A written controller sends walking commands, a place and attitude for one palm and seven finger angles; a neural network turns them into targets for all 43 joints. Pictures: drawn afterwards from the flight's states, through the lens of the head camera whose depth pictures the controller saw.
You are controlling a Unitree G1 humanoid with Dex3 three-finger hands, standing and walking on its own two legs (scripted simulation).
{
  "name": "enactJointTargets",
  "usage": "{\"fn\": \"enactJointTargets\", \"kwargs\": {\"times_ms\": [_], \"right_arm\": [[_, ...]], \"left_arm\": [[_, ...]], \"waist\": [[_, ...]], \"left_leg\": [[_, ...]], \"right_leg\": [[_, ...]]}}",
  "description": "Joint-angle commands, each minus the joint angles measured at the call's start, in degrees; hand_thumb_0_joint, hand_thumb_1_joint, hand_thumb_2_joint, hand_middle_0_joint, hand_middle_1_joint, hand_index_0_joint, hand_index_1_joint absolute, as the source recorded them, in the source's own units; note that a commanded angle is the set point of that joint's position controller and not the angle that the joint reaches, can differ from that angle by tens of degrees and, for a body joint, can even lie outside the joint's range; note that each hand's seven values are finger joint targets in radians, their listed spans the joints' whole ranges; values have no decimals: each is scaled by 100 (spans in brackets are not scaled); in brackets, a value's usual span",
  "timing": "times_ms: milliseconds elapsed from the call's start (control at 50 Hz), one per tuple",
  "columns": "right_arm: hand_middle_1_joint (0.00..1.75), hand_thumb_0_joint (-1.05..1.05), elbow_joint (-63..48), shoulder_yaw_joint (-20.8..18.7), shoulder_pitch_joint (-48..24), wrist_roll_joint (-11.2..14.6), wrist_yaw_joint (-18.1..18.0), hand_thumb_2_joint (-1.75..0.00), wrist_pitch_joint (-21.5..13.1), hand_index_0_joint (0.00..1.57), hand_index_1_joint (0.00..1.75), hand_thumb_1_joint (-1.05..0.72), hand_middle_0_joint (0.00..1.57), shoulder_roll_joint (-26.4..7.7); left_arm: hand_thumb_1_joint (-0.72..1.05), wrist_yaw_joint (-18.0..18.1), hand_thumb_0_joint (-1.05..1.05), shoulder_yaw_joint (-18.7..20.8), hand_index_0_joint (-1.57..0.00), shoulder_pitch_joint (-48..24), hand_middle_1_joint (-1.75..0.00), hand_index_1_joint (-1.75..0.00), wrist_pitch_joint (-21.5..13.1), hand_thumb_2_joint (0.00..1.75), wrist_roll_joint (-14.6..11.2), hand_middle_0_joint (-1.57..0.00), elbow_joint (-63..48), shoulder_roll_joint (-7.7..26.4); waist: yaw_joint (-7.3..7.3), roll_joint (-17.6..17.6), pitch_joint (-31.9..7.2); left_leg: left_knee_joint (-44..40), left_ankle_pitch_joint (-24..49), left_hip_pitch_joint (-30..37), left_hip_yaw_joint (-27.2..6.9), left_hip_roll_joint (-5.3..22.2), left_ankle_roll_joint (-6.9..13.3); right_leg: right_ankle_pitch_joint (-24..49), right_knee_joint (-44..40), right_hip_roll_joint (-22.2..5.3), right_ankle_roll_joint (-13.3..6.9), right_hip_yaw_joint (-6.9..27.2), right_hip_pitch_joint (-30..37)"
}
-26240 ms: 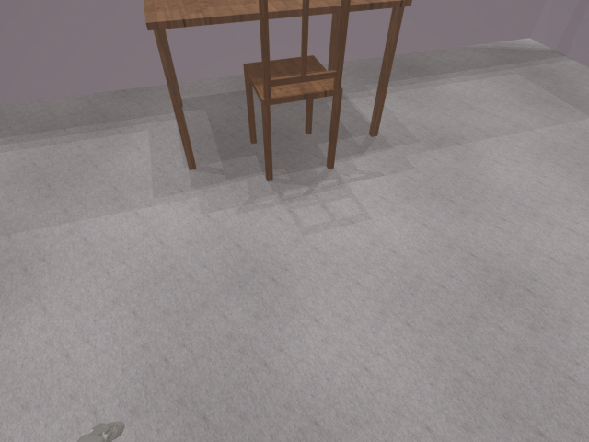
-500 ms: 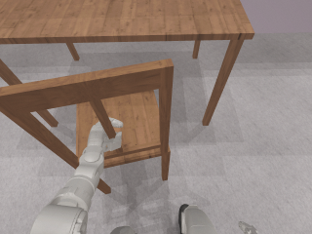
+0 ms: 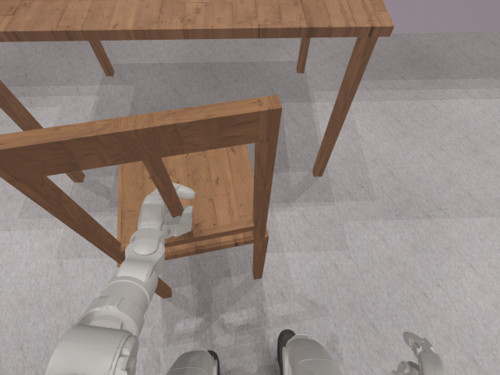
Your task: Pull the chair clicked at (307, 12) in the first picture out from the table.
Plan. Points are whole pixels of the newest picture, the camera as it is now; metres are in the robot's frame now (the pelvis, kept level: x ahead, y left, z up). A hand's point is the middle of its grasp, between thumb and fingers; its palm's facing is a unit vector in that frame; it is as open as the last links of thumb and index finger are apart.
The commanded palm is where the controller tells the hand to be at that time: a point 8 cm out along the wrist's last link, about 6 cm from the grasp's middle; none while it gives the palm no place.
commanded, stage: step backward, pulling the chair out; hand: left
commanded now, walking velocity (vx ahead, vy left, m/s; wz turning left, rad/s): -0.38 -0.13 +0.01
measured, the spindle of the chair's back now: (173, 204) +0.40 +0.14 -0.05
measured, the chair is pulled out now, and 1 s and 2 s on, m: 0.28 0.50 0.66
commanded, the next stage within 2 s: stop walking, hand still on the chair in 1.02 s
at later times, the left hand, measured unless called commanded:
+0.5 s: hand (174, 288) +0.25 +0.12 -0.06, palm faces +0.00 -0.98 -0.18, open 5.4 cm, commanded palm +0.25 +0.18 -0.06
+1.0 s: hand (187, 350) +0.16 +0.10 -0.06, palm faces +0.02 -0.98 -0.20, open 5.5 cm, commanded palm +0.15 +0.16 -0.07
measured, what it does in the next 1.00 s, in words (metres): walks backwards: left foot, then right foot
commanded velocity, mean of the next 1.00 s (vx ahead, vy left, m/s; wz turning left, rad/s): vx -0.36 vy -0.02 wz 0.04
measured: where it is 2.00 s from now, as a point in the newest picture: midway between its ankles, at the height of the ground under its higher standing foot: outside the picture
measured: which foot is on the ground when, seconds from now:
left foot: down 0.00-0.22, up 0.24-0.42, down 0.44-0.76, up 0.78-1.00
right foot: down 0.00-0.44, up 0.46-0.70, down 0.72-1.00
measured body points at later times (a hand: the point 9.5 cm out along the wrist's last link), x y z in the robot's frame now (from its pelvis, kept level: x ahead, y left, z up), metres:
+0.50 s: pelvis -0.10 +0.00 +0.00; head -0.04 +0.00 +0.44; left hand +0.25 +0.18 -0.05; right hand -0.03 -0.27 -0.13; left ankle -0.14 +0.11 -0.73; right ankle +0.04 -0.13 -0.71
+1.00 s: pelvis -0.20 -0.02 +0.01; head -0.11 -0.05 +0.45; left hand +0.16 +0.15 -0.05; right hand -0.10 -0.32 -0.12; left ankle -0.20 +0.14 -0.71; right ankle -0.13 -0.16 -0.73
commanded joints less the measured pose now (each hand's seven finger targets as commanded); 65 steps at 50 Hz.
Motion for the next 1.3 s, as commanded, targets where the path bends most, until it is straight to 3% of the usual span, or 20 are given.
{"fn": "enactJointTargets", "kwargs": {"times_ms": [0,80,160,200,240,340,400,460,520,540,660,700,740,780,840,980,1040,1100,1220,1280], "right_arm": [[30,0,-833,-120,264,-19,-20,-90,-58,20,30,-90,20,-550],[30,0,-804,-139,298,-86,34,-90,-133,20,30,-90,20,-501],[30,0,-566,-215,621,-24,5,-90,-234,20,30,-90,20,-506],[30,0,-520,-185,442,40,-1,-90,-284,20,30,-90,20,-428],[30,0,-347,-279,458,49,30,-90,-271,20,30,-90,20,-534],[30,0,-117,92,533,-3,14,-90,-418,20,30,-90,20,-421],[30,0,-75,87,926,40,-31,-90,-475,20,30,-90,20,-542],[30,0,-346,22,603,-55,-37,-90,-491,20,30,-90,20,-554],[30,0,-160,-152,770,-114,117,-90,-403,20,30,-90,20,-547],[30,0,-163,-201,897,-81,138,-90,-401,20,30,-90,20,-592],[30,0,79,-149,1049,-93,284,-90,-413,20,30,-90,20,-563],[30,0,22,-137,906,-20,275,-90,-400,20,30,-90,20,-530],[30,0,-161,-181,759,64,114,-90,-398,20,30,-90,20,-537],[30,0,-311,-224,410,89,105,-90,-397,20,30,-90,20,-520],[30,0,-292,11,278,24,66,-90,-292,20,30,-90,20,-407],[30,0,-484,-22,561,53,-102,-90,-114,20,30,-90,20,-506],[30,0,-756,-158,501,59,-54,-90,-4,20,30,-90,20,-787],[30,0,-768,-35,301,-98,108,-90,-88,20,30,-90,20,-433],[30,0,-930,-75,616,54,222,-90,-239,20,30,-90,20,-464],[30,0,-815,-35,517,106,146,-90,-195,20,30,-90,20,-309]], "left_arm": [[90,-91,0,-172,-50,-1124,-145,-145,-442,90,116,-50,-1628,673],[90,-56,0,-110,-50,-1251,-145,-145,-475,90,177,-50,-1692,687],[90,-46,0,-30,-50,-1482,-145,-145,-551,90,212,-50,-1346,960],[90,-44,0,11,-50,-1539,-145,-145,-543,90,220,-50,-1072,1198],[90,71,0,223,-50,-1312,-145,-145,-415,90,238,-50,-687,1532],[90,45,0,351,-50,-1219,-145,-145,-477,90,233,-50,-272,1279],[90,-71,0,81,-50,-1203,-145,-145,-522,90,182,-50,-205,899],[90,-99,0,-21,-50,-1820,-145,-145,-522,90,120,-50,-763,696],[90,-120,0,-122,-50,-2102,-145,-145,-556,90,142,-50,-812,440],[90,-118,0,-87,-50,-2169,-145,-145,-491,90,90,-50,-709,529],[90,-165,0,49,-50,-1811,-145,-145,-762,90,281,-50,-285,815],[90,-129,0,265,-50,-1736,-145,-145,-847,90,344,-50,-404,1116],[90,-89,0,484,-50,-1233,-145,-145,-686,90,247,-50,-28,1413],[90,-59,0,595,-50,-1467,-145,-145,-415,90,190,-50,-319,1468],[90,18,0,623,-50,-1166,-145,-145,-371,90,231,-50,-564,1479],[90,0,0,35,-50,-980,-145,-145,-60,90,83,-50,-911,911],[90,-84,0,-323,-50,-1276,-145,-145,-75,90,40,-50,-1082,462],[90,-125,0,-531,-50,-1846,-145,-145,-125,90,86,-50,-1441,103],[90,-191,0,-397,-50,-523,-145,-145,-38,90,121,-50,-2167,316],[90,-105,0,-117,-50,-94,-145,-145,89,90,146,-50,-1597,743]], "waist": [[291,930,-2879],[366,1369,-2453],[158,281,-2832],[243,-586,-2412],[422,-1159,-2173],[404,-998,-2549],[279,-543,-2370],[362,1750,-2169],[287,870,-2144],[283,501,-2359],[211,1483,-2708],[261,953,-3129],[402,-548,-3220],[464,-912,-3037],[344,-321,-2977],[228,-965,-3004],[356,804,-2555],[344,2125,-2249],[312,500,-2484],[216,-1370,-2464]], "left_leg": [[-1080,1266,194,-644,1111,492],[-1069,1440,20,-930,1541,781],[-104,1170,404,-196,873,344],[749,-1681,197,149,38,77],[2710,-1883,518,76,-400,-1],[997,-1747,621,23,-228,33],[-1437,-883,951,82,-3,192],[-1813,1596,465,-1803,2030,1107],[-555,5482,2549,-1116,1840,1026],[-305,5790,3164,-963,1712,901],[323,5904,3257,-858,1383,537],[969,4418,1813,-348,1028,227],[2085,-1469,-397,-216,-35,-141],[2567,-2030,-688,-744,117,-110],[1569,-1588,-221,-465,-9,-158],[-1030,379,1337,147,76,-76],[-1245,2501,1528,-826,1417,655],[-1264,3218,1299,-1045,1776,1090],[-190,1089,1480,-387,851,459],[336,-1025,564,85,-42,127]], "right_leg": [[342,551,-193,-16,193,1776],[-1135,973,40,-108,163,1283],[1250,10,-363,-119,563,1533],[-1323,-1275,-1259,-451,1453,326],[-3335,-2598,-1856,-822,2209,-541],[-941,-1556,-1253,-494,678,667],[-1178,-959,-871,-145,651,578],[-1568,2584,115,-32,145,97],[-1786,2513,61,-126,435,-956],[-1685,1896,148,-125,150,-942],[-316,-855,163,-228,7,460],[2966,-966,-424,-433,392,2233],[6651,-373,-1990,-1236,1602,3561],[5681,-242,-2282,-1265,1484,3124],[4679,-300,-1878,-971,966,2791],[2449,-280,-1247,-420,515,1964],[-139,733,-46,61,-50,891],[-2191,2220,12,-63,91,274],[-359,-1279,-59,-102,156,1880],[-228,-1408,-1130,-590,1228,2047]]}}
